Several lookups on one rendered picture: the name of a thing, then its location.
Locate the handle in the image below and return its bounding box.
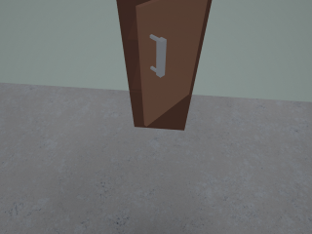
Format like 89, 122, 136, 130
149, 34, 167, 78

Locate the cupboard door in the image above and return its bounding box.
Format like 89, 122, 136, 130
136, 0, 208, 127

